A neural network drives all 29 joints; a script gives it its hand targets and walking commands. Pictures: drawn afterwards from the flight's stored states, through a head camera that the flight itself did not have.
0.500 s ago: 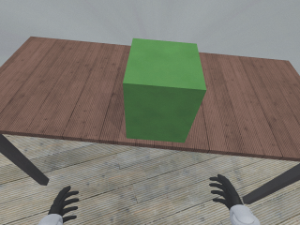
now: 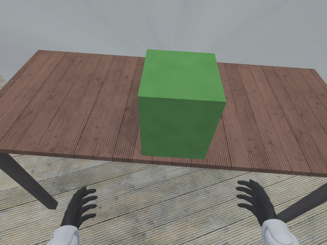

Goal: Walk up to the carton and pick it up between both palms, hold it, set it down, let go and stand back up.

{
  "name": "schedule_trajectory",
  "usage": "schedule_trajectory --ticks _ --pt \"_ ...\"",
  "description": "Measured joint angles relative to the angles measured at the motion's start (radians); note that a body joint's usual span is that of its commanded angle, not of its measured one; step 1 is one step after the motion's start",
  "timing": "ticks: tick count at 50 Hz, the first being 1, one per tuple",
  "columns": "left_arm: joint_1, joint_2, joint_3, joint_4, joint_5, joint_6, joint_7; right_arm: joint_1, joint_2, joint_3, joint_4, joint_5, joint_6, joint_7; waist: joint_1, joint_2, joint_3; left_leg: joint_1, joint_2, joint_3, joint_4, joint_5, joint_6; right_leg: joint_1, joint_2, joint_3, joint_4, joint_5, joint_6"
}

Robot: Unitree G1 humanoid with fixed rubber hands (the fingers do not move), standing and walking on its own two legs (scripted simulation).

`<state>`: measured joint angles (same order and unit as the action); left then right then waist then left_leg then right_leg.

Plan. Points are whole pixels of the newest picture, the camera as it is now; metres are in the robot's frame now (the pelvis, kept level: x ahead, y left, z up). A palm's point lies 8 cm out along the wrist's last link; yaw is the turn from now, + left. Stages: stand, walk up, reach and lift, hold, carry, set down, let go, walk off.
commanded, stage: reach and lift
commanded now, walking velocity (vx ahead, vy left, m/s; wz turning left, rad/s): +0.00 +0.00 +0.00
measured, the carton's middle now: (176, 106) +0.48 -0.01 +0.05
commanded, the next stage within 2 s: none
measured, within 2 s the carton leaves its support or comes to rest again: neither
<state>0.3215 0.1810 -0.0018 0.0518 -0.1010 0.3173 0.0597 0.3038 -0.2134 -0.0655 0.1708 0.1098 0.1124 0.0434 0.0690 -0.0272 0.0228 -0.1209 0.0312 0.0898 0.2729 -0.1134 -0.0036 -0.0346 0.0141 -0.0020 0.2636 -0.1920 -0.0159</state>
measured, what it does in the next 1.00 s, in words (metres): stands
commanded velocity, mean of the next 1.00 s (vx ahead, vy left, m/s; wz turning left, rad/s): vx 0.00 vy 0.00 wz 0.00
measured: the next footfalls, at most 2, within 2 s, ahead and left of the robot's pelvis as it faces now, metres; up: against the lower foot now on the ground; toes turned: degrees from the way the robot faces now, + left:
none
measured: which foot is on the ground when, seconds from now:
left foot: down 0.00-1.00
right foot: down 0.00-1.00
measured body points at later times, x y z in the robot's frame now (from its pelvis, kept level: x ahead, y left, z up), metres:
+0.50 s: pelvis +0.02 -0.01 +0.00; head +0.02 -0.01 +0.45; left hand +0.24 +0.21 +0.03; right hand +0.26 -0.21 +0.03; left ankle +0.02 +0.12 -0.75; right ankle -0.03 -0.11 -0.75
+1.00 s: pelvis +0.01 -0.01 +0.00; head +0.01 -0.01 +0.45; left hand +0.31 +0.20 +0.09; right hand +0.32 -0.22 +0.09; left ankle +0.02 +0.12 -0.75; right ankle -0.03 -0.11 -0.75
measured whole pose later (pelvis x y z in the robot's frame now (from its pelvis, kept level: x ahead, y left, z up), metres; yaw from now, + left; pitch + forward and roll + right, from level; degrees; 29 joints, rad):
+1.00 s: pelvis +0.01 -0.01 +0.00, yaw -2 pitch -2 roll +1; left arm -0.05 0.19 0.13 -0.05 -0.15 0.38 -0.01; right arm -0.06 -0.26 0.03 0.07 0.31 0.17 -0.13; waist 0.02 -0.02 0.02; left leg -0.09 0.04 0.09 0.26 -0.13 -0.02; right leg -0.03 0.03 0.02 0.27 -0.21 -0.03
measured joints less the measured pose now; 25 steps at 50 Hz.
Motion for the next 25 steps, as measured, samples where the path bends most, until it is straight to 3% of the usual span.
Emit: schedule_trajectory --ticks 25 --pt "-0.065 0.040 0.031 -0.078 -0.058 -0.141 -0.057 -0.024 0.032 0.061 -0.164 0.080 -0.060 -0.111 -0.021 0.004 -0.021 0.027 0.007 -0.016 -0.004 -0.030 -0.021 0.026 0.011 -0.004 0.001 -0.035 -0.016"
